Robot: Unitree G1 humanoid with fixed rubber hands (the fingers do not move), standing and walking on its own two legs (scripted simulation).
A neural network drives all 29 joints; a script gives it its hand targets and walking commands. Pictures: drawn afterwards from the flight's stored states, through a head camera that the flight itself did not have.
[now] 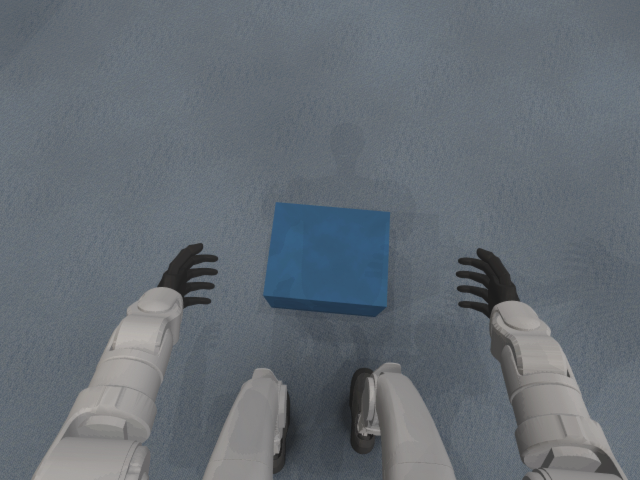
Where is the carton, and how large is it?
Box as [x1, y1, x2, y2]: [263, 202, 389, 316]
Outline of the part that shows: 276,202 263,292 264,297 271,307 375,316 386,306 389,212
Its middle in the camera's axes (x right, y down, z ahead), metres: +0.02 +0.05 +1.04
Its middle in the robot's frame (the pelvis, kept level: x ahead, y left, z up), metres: +0.52 -0.01 -0.60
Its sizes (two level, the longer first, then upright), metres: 0.294 0.243 0.188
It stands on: the floor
